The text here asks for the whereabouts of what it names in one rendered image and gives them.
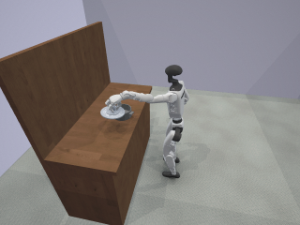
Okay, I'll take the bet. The humanoid robot torso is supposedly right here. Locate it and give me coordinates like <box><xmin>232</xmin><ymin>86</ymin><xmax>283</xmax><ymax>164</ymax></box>
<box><xmin>167</xmin><ymin>85</ymin><xmax>185</xmax><ymax>133</ymax></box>

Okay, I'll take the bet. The left robot forearm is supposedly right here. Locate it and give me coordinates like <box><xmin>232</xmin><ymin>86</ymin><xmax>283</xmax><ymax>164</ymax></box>
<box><xmin>120</xmin><ymin>90</ymin><xmax>153</xmax><ymax>102</ymax></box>

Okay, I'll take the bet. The robot right upper arm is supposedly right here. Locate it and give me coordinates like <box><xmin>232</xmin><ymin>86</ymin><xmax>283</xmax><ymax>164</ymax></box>
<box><xmin>178</xmin><ymin>81</ymin><xmax>189</xmax><ymax>102</ymax></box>

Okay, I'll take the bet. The table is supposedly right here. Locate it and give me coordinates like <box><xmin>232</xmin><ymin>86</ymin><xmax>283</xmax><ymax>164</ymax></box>
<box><xmin>0</xmin><ymin>22</ymin><xmax>153</xmax><ymax>225</ymax></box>

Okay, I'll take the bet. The pot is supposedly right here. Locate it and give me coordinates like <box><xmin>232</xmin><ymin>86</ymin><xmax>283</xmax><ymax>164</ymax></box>
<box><xmin>116</xmin><ymin>103</ymin><xmax>134</xmax><ymax>121</ymax></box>

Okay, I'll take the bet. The robot left upper arm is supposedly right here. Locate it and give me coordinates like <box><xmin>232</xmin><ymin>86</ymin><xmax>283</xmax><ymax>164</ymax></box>
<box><xmin>146</xmin><ymin>92</ymin><xmax>177</xmax><ymax>104</ymax></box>

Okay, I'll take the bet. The lid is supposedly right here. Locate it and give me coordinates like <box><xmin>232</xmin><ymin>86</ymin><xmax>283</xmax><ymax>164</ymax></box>
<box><xmin>100</xmin><ymin>105</ymin><xmax>125</xmax><ymax>120</ymax></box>

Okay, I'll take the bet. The robot head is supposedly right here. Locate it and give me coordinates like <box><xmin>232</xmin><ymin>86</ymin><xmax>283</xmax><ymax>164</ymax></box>
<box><xmin>165</xmin><ymin>65</ymin><xmax>183</xmax><ymax>92</ymax></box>

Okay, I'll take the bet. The robot left hand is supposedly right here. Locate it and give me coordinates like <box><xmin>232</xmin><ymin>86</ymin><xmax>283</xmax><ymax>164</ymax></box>
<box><xmin>105</xmin><ymin>94</ymin><xmax>123</xmax><ymax>113</ymax></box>

